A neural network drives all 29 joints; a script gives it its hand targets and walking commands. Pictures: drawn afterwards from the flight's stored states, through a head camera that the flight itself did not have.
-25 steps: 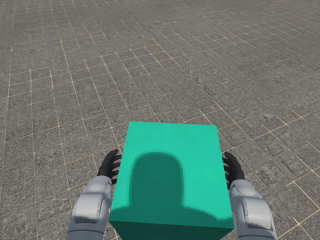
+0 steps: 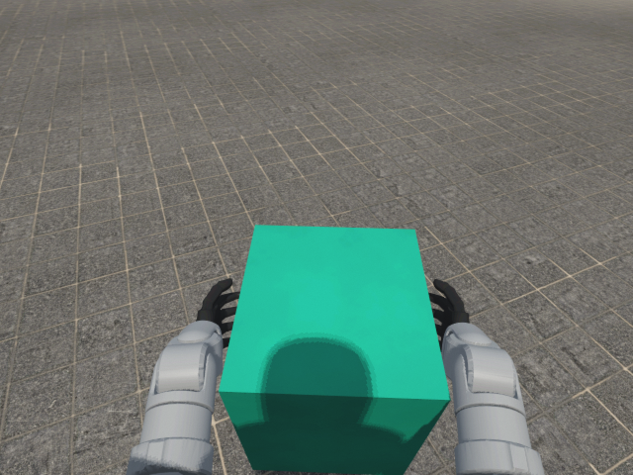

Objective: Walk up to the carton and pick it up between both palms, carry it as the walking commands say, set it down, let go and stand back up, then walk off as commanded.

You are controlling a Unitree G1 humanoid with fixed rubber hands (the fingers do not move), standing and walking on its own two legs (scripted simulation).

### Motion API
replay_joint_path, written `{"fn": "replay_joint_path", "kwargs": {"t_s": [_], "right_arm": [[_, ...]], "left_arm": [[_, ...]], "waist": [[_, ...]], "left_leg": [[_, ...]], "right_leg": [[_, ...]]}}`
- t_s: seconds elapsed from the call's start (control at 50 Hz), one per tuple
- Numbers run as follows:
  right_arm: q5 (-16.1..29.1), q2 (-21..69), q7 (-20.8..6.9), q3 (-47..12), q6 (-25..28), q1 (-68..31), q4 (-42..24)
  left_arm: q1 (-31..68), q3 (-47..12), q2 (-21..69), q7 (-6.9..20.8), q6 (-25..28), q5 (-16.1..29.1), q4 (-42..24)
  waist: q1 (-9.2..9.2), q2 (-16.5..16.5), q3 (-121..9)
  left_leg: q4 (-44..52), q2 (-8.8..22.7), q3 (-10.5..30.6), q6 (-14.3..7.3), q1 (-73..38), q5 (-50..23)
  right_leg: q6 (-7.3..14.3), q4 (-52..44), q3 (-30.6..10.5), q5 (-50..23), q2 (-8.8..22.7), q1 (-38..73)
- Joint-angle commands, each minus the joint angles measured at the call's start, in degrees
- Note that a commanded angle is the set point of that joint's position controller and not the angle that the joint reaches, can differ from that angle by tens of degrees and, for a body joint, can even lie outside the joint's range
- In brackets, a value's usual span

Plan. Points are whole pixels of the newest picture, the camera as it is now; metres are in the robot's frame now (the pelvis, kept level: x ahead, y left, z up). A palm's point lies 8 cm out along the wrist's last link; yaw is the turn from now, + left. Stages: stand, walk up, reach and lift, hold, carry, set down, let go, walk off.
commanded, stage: hold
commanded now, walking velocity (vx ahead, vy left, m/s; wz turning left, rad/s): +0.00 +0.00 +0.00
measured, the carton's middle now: (330, 354) +0.30 -0.01 -0.03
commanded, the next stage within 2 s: set down in 0.24 s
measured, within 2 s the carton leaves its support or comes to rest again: neither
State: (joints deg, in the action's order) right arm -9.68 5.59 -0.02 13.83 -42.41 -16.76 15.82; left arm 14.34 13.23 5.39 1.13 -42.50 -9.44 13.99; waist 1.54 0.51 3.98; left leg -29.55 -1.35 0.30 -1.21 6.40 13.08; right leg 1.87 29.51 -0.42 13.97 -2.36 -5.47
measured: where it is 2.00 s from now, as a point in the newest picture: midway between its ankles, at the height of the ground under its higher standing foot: outside the picture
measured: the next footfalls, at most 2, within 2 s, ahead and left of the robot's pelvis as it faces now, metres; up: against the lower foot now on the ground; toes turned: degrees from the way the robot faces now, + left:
none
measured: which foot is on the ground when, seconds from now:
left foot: down 0.00-1.00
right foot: down 0.00-1.00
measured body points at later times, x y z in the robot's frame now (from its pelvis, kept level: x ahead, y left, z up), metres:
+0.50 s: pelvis +0.02 +0.01 +0.00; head -0.01 +0.01 +0.45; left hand +0.33 +0.15 +0.02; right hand +0.31 -0.18 +0.02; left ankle +0.05 +0.11 -0.73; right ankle +0.04 -0.10 -0.73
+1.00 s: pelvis +0.01 +0.01 -0.02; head +0.09 +0.00 +0.42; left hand +0.35 +0.15 -0.06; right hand +0.34 -0.18 -0.06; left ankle +0.05 +0.11 -0.73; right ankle +0.04 -0.10 -0.73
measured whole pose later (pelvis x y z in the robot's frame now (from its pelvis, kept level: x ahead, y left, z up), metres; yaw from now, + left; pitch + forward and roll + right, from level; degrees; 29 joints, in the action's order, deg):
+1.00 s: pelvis +0.01 +0.01 -0.02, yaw +0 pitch +10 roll +0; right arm -14.7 5.3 -4.7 22.2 -20.6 -22.2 29.4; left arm 20.9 19.8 8.4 1.6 -20.6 -15.1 28.6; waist 2.5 -0.4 0.0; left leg -40.4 -3.3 2.3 -1.5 33.7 16.2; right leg 1.2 40.8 -2.3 17.4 -2.9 -32.9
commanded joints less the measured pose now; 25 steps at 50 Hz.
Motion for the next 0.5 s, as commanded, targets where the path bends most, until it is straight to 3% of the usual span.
{"fn": "replay_joint_path", "kwargs": {"t_s": [0.0, 0.22, 0.24, 0.32, 0.4, 0.48], "right_arm": [[10.81, 50.03, -11.18, -30.93, 1.65, -30.01, -4.12], [12.19, 53.67, -13.73, -33.86, 1.93, -27.52, -5.52], [7.79, 49.14, -13.37, -28.42, 2.06, -28.03, -4.6], [7.89, 51.02, -14.32, -27.83, 3.66, -29.63, -0.96], [7.15, 50.77, -14.97, -26.76, 5.4, -30.06, 1.02], [5.91, 49.59, -14.98, -25.32, 7.84, -28.18, 2.94]], "left_arm": [[32.4, -30.47, 47.34, 10.08, 1.91, 9.46, -4.75], [29.22, -33.49, 51.49, 12.17, 1.55, 10.02, -6.0], [34.11, -33.22, 51.91, 12.61, 2.28, 9.67, -3.87], [34.15, -29.86, 52.95, 12.73, 4.18, 7.83, -0.1], [32.01, -27.16, 53.61, 12.1, 6.17, 5.94, 3.13], [30.38, -26.06, 52.87, 11.47, 8.48, 4.98, 3.97]], "waist": [[0.15, -0.08, -13.61], [-0.35, -0.44, -15.14], [3.65, 0.29, -14.65], [1.61, -0.43, -12.19], [0.18, -0.19, -13.59], [0.04, -0.33, -15.39]], "left_leg": [[5.91, -0.84, 6.53, -0.97, -2.92, -1.54], [7.37, -1.53, 6.74, -0.16, -3.78, -8.45], [8.42, -1.7, 6.77, -0.33, -2.84, -1.25], [8.13, -1.83, 6.68, -0.3, -3.18, 1.65], [7.44, -1.44, 7.03, -0.6, -2.58, -2.1], [6.15, -1.67, 7.16, -0.4, -2.63, -7.68]], "right_leg": [[-0.39, -7.32, -7.02, -0.25, -0.08, -0.31], [-0.8, -8.04, -6.27, -8.32, -1.02, 1.74], [0.6, -9.69, -5.78, -3.26, 0.1, 1.06], [0.78, -9.26, -5.29, -0.05, 0.4, -1.0], [0.46, -7.68, -5.03, -4.25, -0.29, 0.22], [0.37, -6.3, -5.37, -9.74, -0.61, -0.12]]}}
